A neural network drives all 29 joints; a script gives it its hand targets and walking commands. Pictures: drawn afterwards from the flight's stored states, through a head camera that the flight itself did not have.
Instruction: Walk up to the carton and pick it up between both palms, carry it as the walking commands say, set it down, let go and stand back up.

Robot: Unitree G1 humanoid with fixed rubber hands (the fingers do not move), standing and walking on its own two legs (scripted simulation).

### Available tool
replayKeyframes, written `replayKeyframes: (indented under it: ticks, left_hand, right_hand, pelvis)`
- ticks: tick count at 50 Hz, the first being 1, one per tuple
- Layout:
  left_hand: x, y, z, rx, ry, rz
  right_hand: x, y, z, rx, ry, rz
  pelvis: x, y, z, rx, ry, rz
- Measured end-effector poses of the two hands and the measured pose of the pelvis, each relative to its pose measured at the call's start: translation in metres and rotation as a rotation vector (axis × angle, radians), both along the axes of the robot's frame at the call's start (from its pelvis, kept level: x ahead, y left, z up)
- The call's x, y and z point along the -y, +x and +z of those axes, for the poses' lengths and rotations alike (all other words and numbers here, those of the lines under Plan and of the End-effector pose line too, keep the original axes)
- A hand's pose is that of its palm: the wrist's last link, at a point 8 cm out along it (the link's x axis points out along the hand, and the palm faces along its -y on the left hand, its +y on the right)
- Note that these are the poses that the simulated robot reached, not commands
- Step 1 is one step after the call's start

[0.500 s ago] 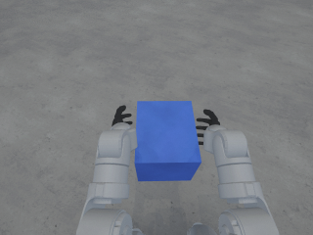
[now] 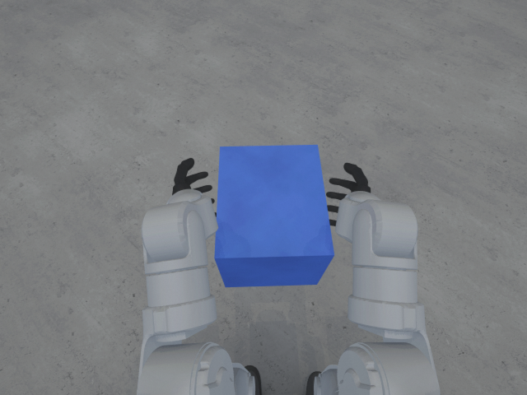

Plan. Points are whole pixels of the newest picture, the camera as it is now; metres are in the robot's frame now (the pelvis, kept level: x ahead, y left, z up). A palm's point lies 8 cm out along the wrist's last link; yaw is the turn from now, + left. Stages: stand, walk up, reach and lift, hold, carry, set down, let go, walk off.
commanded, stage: carry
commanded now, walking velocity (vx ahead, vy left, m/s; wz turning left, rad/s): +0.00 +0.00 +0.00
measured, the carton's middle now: (270, 218) +0.39 +0.01 -0.02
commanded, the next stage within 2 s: none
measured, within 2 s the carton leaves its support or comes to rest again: neither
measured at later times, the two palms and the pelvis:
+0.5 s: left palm (187, 278) +0.25 +0.11 +0.11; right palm (398, 277) +0.25 -0.13 +0.10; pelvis -0.04 -0.02 +0.00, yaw +2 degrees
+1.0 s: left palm (202, 308) +0.22 +0.10 +0.07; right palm (397, 302) +0.23 -0.14 +0.06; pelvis -0.07 -0.04 -0.01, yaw +2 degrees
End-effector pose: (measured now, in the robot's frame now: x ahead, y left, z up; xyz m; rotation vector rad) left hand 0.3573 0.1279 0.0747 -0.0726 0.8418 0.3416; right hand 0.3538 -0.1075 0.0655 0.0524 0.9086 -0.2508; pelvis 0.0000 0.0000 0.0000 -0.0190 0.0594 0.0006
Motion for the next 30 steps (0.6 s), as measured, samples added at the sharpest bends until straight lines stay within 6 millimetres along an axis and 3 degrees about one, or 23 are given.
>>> replayKeyframes:
  ticks: [7, 14, 23, 30]
  left_hand:
    - [-0.009, -0.051, -0.005, -0.007, 0.038, 0.029]
    - [-0.009, -0.092, -0.002, -0.003, 0.028, -0.035]
    - [0.015, -0.110, 0.030, 0.030, 0.077, -0.074]
    - [0.031, -0.115, 0.035, 0.007, 0.078, -0.105]
  right_hand:
    - [-0.010, -0.041, -0.011, -0.005, 0.015, 0.058]
    - [-0.003, -0.080, 0.004, 0.010, -0.010, 0.148]
    - [0.016, -0.103, 0.033, 0.046, -0.088, 0.115]
    - [0.032, -0.117, 0.038, 0.021, -0.074, 0.069]
  pelvis:
    - [0.000, -0.024, 0.000, 0.040, -0.011, 0.017]
    - [0.006, -0.035, 0.001, 0.052, -0.004, 0.021]
    - [0.018, -0.041, 0.002, 0.075, 0.003, 0.024]
    - [0.025, -0.045, 0.002, 0.076, 0.008, 0.026]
